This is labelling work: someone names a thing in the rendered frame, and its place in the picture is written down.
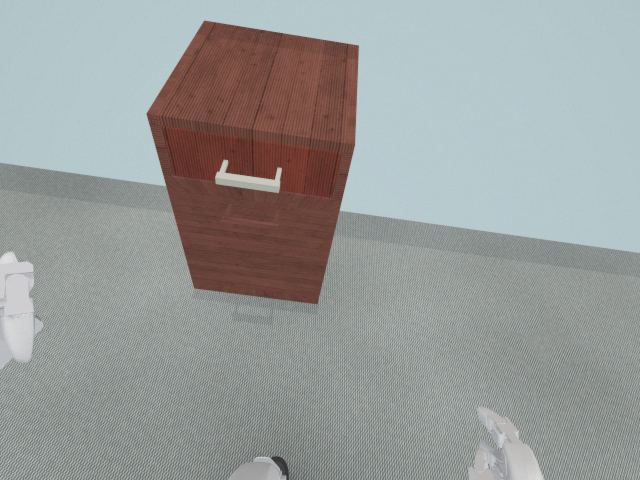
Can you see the cabinet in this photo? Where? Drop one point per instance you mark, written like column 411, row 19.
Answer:
column 268, row 86

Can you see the drawer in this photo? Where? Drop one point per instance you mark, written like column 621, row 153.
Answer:
column 199, row 155

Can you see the handle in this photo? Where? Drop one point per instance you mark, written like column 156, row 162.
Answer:
column 247, row 182
column 249, row 225

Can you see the left robot hand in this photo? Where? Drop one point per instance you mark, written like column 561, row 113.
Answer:
column 18, row 324

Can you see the right robot hand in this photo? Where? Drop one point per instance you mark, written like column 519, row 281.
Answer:
column 516, row 462

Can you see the left robot shin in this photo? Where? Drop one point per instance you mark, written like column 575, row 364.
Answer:
column 266, row 459

